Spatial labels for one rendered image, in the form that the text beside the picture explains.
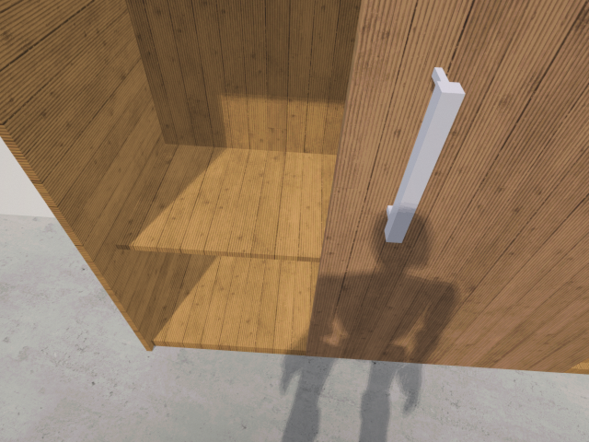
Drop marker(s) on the handle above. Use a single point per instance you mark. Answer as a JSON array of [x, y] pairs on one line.
[[437, 122]]

